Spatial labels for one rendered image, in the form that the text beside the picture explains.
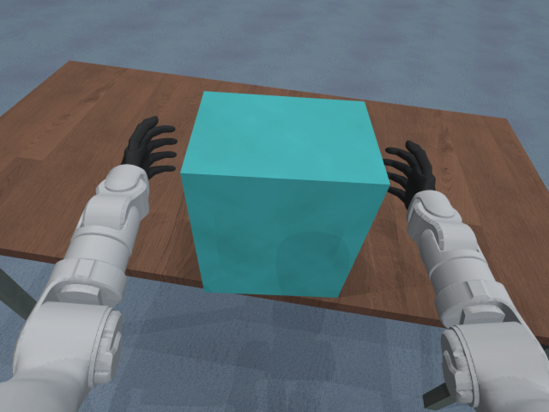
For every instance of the robot right upper arm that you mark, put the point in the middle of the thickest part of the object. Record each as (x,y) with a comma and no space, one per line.
(495,367)

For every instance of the robot left hand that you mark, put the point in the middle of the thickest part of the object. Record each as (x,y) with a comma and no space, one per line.
(140,147)

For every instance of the robot left upper arm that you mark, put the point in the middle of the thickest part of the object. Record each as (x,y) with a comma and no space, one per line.
(67,350)

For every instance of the left robot forearm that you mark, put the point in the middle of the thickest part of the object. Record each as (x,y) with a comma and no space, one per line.
(92,271)

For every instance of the robot right hand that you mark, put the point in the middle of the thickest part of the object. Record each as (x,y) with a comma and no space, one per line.
(418,171)

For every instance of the table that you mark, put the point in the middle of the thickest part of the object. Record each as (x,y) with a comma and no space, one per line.
(61,140)

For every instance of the carton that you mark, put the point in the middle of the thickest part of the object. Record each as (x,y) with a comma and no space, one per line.
(281,192)

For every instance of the right robot forearm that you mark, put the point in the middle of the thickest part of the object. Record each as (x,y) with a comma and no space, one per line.
(466,291)

